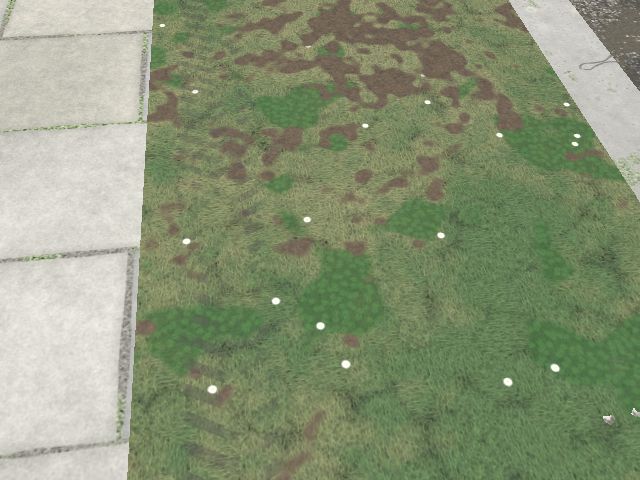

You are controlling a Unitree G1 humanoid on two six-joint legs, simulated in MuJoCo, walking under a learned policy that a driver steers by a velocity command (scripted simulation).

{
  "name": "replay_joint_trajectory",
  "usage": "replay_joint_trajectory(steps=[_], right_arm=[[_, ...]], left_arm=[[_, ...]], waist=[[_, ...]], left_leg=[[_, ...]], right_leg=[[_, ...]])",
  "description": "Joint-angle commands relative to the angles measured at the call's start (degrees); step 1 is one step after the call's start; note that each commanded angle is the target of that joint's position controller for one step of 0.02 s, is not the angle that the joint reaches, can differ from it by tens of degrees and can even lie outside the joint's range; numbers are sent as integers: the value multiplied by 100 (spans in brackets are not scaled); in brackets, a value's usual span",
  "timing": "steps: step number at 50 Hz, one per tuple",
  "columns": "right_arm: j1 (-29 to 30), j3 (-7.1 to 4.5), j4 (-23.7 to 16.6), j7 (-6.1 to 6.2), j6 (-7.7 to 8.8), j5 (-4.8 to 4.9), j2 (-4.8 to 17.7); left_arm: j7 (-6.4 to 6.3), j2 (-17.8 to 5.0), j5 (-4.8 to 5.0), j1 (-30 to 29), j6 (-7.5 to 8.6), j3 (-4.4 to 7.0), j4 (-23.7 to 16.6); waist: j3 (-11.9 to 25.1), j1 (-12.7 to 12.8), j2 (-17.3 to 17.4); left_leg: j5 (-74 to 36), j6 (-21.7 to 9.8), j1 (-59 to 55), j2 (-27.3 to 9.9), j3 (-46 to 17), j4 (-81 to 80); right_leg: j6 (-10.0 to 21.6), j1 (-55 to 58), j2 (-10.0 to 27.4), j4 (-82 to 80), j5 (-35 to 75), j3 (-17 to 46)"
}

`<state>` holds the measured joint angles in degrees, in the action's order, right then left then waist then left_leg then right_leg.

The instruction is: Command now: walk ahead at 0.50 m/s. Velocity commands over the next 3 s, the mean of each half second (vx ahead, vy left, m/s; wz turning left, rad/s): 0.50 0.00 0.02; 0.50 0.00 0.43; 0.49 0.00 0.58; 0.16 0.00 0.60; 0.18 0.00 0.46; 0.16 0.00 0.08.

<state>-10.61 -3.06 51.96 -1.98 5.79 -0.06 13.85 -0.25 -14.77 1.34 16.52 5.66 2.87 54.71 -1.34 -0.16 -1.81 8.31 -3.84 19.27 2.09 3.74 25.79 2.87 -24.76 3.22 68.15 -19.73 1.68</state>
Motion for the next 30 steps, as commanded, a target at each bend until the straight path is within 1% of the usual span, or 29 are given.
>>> replay_joint_trajectory(steps=[1,2,4,6,10,12,15,17,18,19,20,21,22,23,24,25,26,27,28,29,30], right_arm=[[-159,-77,-133,-11,95,-36,471],[-252,-100,-75,14,107,-28,566],[-438,-140,9,91,103,-25,735],[-632,-140,82,160,62,-9,763],[-951,-132,205,220,13,47,810],[-1158,-138,304,226,-11,72,839],[-1398,-164,457,239,-91,90,870],[-1388,-201,505,263,-142,109,928],[-1329,-219,506,272,-165,116,964],[-1204,-237,481,277,-185,119,1017],[-1050,-227,447,278,-213,124,999],[-1037,-152,385,267,-221,90,806],[-1497,15,257,229,-155,18,288],[-1687,99,348,197,-23,110,69],[-1229,-84,279,187,61,281,721],[-795,-117,139,200,82,337,831],[-597,-134,119,241,43,287,747],[-630,-191,151,276,-47,230,686],[-794,-192,198,275,-145,222,534],[-903,-185,243,273,-222,225,380],[-902,-192,227,278,-279,229,315]], left_arm=[[-52,-302,-28,288,-57,135,-278],[-62,-271,-39,226,-100,139,-307],[-79,-320,-84,-196,-136,164,-461],[-69,-304,-110,-615,-128,172,-592],[7,-178,-79,-1365,-79,118,-785],[57,-164,-50,-1711,-64,89,-882],[161,-187,-14,-2127,-21,58,-1062],[230,-261,-4,-2175,20,64,-1144],[250,-335,-1,-2043,37,88,-1132],[253,-453,-7,-1737,53,142,-1064],[236,-620,-28,-1076,59,245,-866],[186,-938,-64,-35,64,396,-563],[132,-1524,-192,868,54,538,-424],[147,-1313,-137,1013,28,461,-362],[140,-916,-109,653,45,333,-418],[122,-694,-113,159,51,260,-525],[141,-504,-137,-266,74,196,-556],[153,-325,-169,-520,112,148,-560],[163,-269,-210,-611,127,138,-516],[159,-266,-222,-582,145,148,-458],[139,-334,-230,-529,163,168,-399]], waist=[[372,124,637],[270,149,602],[89,92,483],[7,-10,444],[-141,-240,500],[-238,-367,498],[-384,-476,513],[-378,-394,580],[-298,-287,632],[-109,-89,706],[278,283,697],[946,689,518],[1930,710,-585],[2519,674,-1408],[1769,699,-868],[1116,551,-593],[670,355,-229],[418,161,-296],[313,23,-405],[253,-37,-384],[158,-83,-333]], left_leg=[[-631,-969,-903,-1484,-1659,-1640],[-752,-1008,-805,-1475,-1522,-1747],[-943,-1044,-869,-1496,-1364,-1890],[-1033,-973,-1064,-1458,-1209,-1939],[-959,-770,-1250,-1280,-820,-1973],[-868,-757,-1484,-1335,-778,-1928],[-951,-751,-2039,-1566,-809,-1679],[-1260,-686,-2330,-1730,-857,-1429],[-1598,-631,-2405,-1769,-855,-1261],[-2375,-562,-2403,-1735,-794,-933],[-3277,-444,-2274,-1529,-601,-189],[-3144,-269,-1524,-1194,-431,1083],[-950,96,603,-464,-120,3378],[2411,180,1816,137,-777,4667],[2251,63,2332,-219,-1233,5192],[1732,-14,2408,-541,-1059,5104],[1258,-1,2153,-781,-970,4734],[947,0,1856,-960,-997,4386],[756,8,1526,-1028,-1014,4247],[655,20,1406,-1036,-996,4186],[500,39,1482,-1034,-1007,4119]], right_leg=[[9,-835,537,-201,460,231],[-36,-912,566,-381,588,200],[-153,-1328,610,-911,1069,182],[-228,-1626,599,-1541,1651,158],[-237,-1462,391,-2820,2547,-42],[-235,-1431,300,-3209,2596,-122],[-151,-1568,224,-3603,2273,-135],[-13,-1457,168,-3789,1884,-143],[66,-1190,100,-3871,1687,-191],[159,-653,-52,-3938,1535,-315],[290,296,-259,-4059,1573,-494],[511,1928,-71,-3938,1725,-256],[1208,4315,1474,-3966,1429,1848],[1653,4971,2192,-4912,691,3884],[1328,4320,1996,-5047,337,3298],[1067,3459,1810,-5165,502,2391],[913,2597,1566,-5429,781,1744],[772,2062,1341,-5653,982,1226],[710,1685,1222,-5829,1107,894],[725,1497,1164,-5950,1311,635],[744,1414,1146,-6035,1561,381]])
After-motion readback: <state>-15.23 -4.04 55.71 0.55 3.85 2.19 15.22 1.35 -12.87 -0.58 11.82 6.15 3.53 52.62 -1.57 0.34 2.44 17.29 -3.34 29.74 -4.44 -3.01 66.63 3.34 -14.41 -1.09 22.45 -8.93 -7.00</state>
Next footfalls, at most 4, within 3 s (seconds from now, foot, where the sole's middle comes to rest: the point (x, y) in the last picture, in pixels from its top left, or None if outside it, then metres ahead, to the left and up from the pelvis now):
0.42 right None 0.40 -0.16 -0.77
1.00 left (270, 392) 0.67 0.12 -0.77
1.48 right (297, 264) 1.02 0.07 -0.77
1.94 left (196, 303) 0.90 0.31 -0.77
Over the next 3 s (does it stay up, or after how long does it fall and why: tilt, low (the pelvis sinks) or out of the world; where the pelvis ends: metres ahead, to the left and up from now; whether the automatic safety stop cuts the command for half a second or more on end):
stays up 1.00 0.36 0.00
